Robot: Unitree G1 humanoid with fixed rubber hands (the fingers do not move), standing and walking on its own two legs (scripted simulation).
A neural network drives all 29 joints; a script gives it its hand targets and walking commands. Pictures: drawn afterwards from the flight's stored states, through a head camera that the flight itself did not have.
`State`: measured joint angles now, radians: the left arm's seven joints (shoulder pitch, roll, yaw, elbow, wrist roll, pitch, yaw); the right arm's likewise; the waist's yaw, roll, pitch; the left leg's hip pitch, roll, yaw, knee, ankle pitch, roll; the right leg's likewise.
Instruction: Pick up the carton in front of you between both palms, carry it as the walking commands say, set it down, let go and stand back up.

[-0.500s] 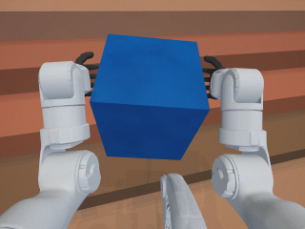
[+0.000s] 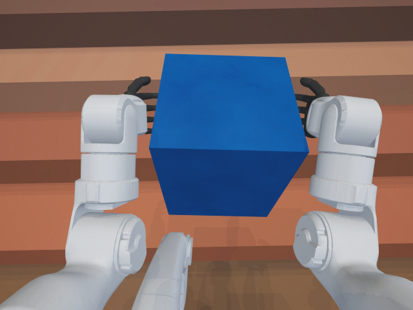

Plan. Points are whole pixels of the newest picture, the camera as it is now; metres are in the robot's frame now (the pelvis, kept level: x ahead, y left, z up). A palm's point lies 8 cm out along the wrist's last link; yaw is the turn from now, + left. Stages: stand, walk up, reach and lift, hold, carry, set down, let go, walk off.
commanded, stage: carry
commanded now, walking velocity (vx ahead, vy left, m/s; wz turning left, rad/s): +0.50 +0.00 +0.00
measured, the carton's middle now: (221, 143) +0.40 +0.02 +0.11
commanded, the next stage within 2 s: none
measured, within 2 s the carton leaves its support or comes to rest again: neither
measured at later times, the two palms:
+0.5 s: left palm out of the picture +0.69 +0.14 +0.37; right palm out of the picture +0.65 -0.15 +0.37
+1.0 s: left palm out of the picture +0.96 +0.15 +0.53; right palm out of the picture +0.98 -0.14 +0.51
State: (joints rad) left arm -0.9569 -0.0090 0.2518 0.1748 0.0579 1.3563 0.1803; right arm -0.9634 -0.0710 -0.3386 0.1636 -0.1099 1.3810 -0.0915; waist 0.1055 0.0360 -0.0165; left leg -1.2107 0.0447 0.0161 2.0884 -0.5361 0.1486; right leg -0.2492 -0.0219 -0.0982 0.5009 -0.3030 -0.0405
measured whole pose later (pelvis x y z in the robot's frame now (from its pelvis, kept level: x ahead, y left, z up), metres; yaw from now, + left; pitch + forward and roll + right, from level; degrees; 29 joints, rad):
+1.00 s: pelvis +0.59 -0.01 +0.32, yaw +0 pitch +3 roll -1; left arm -1.03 -0.03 0.26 0.24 0.08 1.33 0.22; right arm -0.98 -0.07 -0.33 0.19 -0.13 1.43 -0.12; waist 0.11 0.04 -0.01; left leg -1.19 0.04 0.00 2.10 -0.54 0.15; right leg -0.27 -0.02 -0.11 0.53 -0.30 -0.04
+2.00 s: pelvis +1.21 +0.01 +0.65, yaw +0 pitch +3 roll +1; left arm -1.14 -0.06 0.34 0.33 0.09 1.39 0.36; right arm -1.11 -0.04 -0.40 0.30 -0.18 1.39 -0.17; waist 0.12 0.03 0.00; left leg -1.26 0.08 0.03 1.92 -0.52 0.16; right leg -0.17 -0.06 -0.09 0.43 -0.31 -0.01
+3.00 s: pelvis +1.81 +0.09 +0.79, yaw +0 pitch +4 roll +0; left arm -0.86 -0.06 0.30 0.37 0.16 1.28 0.24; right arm -0.88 0.04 -0.31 0.40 -0.14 1.25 -0.25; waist -0.01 -0.01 -0.08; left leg -0.48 0.04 0.16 0.48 -0.06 0.05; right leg -0.19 -0.07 -0.09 0.63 -0.43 0.02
